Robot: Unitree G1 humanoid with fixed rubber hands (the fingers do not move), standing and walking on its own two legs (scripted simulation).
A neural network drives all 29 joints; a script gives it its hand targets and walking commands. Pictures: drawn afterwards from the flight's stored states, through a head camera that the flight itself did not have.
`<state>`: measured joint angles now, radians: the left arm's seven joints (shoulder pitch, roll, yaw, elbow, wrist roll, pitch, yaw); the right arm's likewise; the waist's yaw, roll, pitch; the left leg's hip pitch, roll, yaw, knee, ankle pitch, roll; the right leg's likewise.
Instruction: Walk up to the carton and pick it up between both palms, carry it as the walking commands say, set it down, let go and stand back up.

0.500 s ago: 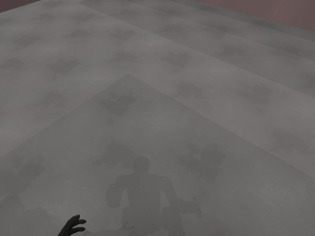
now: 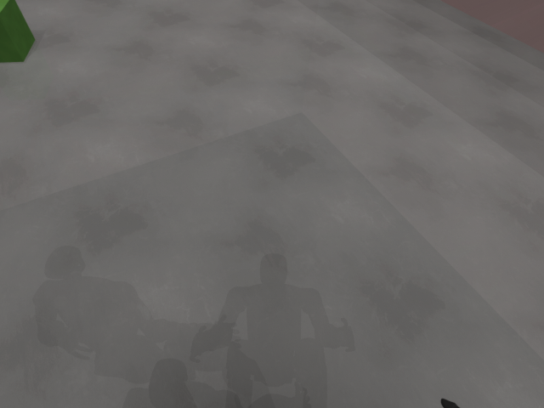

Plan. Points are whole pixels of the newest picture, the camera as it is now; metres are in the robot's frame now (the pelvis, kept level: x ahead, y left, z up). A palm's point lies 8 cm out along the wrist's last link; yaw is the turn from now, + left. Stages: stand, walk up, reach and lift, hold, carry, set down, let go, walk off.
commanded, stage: walk up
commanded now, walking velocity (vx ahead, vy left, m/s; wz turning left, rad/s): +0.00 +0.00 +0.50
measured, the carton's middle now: out of the picture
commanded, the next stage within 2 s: none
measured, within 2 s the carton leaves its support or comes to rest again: neither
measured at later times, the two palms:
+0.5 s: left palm out of the picture +0.00 +0.24 -0.09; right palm out of the picture +0.15 -0.28 -0.12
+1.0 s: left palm (99, 404) +0.15 +0.27 -0.09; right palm (475, 386) +0.21 -0.29 -0.09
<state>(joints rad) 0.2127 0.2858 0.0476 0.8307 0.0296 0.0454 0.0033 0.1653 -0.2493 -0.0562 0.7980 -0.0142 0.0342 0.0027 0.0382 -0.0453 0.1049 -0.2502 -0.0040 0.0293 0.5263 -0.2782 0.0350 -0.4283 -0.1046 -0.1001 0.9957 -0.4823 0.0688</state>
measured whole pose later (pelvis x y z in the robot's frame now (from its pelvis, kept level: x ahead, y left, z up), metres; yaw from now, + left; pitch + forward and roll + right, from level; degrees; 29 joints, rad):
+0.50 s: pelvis -0.01 -0.05 +0.01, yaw +16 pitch +0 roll +1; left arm 0.22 0.24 0.05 0.80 0.02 0.03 0.02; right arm 0.23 -0.28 -0.09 0.77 -0.02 0.07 0.04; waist 0.00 0.04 0.05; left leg -0.51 0.01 0.02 1.06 -0.40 -0.03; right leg -0.21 -0.09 -0.19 0.47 -0.26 -0.02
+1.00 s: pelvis +0.12 -0.03 +0.01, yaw +32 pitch +1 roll -3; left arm 0.09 0.27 0.05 0.78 0.03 0.00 -0.08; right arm 0.47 -0.27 -0.04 0.89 -0.01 -0.05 0.01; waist -0.11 0.00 0.04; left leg -0.02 0.08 -0.05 0.29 -0.29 -0.02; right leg -0.48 -0.11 -0.08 0.66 -0.16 0.11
